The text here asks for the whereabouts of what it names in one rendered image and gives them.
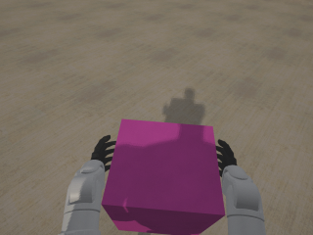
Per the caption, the robot left forearm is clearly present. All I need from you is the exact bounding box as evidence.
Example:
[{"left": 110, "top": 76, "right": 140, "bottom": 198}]
[{"left": 58, "top": 160, "right": 106, "bottom": 235}]

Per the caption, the carton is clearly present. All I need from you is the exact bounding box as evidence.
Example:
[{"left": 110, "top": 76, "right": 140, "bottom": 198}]
[{"left": 101, "top": 118, "right": 226, "bottom": 235}]

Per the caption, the robot right hand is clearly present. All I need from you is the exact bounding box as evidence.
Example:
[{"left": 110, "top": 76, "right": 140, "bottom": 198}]
[{"left": 215, "top": 139, "right": 237, "bottom": 177}]

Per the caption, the robot left hand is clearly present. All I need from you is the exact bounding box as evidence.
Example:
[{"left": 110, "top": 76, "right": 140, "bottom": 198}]
[{"left": 91, "top": 135, "right": 116, "bottom": 171}]

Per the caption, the robot right forearm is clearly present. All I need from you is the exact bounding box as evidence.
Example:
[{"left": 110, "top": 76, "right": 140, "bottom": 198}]
[{"left": 221, "top": 164, "right": 266, "bottom": 235}]

